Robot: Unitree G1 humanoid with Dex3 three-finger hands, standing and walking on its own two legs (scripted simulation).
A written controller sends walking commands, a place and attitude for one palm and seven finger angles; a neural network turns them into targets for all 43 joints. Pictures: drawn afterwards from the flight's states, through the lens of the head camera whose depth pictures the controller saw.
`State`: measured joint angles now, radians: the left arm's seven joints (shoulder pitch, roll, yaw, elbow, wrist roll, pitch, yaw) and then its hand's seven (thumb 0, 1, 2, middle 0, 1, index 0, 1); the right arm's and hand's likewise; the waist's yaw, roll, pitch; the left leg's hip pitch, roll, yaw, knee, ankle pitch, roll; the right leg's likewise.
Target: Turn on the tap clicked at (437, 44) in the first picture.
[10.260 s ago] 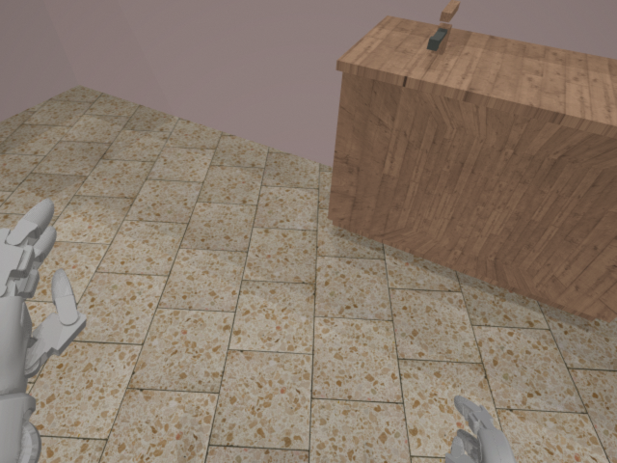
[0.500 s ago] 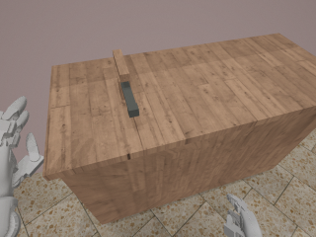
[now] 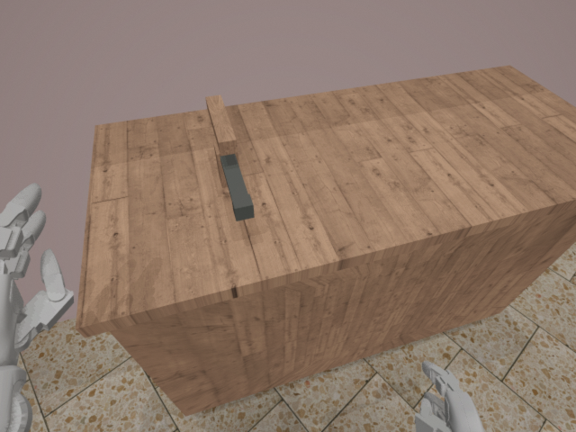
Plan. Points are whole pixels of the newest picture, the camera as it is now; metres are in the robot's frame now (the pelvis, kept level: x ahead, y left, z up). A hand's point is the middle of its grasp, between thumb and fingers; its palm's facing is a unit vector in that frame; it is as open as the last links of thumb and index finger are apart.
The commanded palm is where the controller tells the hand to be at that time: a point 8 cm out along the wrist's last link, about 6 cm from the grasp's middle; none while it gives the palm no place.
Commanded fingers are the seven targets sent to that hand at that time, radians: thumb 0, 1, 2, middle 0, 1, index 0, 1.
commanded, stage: look again from close up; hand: left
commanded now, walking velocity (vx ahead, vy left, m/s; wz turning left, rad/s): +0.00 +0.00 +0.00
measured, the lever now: (243, 207) +0.41 +0.10 +0.09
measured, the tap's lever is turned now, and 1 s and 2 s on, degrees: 0 0 0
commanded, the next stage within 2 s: shuffle to correct the standing spot in 0.14 s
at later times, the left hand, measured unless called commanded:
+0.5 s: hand (60, 290) +0.22 +0.25 +0.16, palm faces +0.40 -0.85 -0.35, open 7.5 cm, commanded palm +0.16 +0.29 +0.17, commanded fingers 0.00 0.90 0.90 -0.20 -0.30 -0.20 -0.30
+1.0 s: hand (154, 255) +0.26 +0.17 +0.16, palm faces +0.33 -0.82 -0.46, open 7.5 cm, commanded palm +0.21 +0.22 +0.17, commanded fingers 0.00 0.90 0.90 -0.20 -0.30 -0.20 -0.30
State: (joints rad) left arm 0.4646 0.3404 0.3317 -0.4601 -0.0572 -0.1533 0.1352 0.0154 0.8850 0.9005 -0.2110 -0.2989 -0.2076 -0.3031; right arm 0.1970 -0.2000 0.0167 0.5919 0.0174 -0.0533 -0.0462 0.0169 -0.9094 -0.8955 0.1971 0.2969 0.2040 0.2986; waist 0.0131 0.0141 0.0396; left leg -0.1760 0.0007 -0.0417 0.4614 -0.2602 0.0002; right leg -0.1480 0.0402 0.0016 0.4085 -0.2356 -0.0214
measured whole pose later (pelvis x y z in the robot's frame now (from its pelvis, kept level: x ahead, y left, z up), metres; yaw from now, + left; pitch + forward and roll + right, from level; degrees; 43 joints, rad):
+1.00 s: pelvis +0.04 -0.06 -0.02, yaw -1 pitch -3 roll -1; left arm 0.48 0.43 0.39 -0.57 -0.07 -0.13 0.12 0.02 0.89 0.90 -0.21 -0.30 -0.21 -0.30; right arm 0.21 -0.18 0.01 0.54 0.02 -0.03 -0.03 0.02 -0.91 -0.90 0.20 0.30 0.20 0.30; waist -0.01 0.02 0.10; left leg -0.21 0.12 -0.01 0.72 -0.44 -0.03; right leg -0.32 0.04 -0.09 0.61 -0.22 -0.04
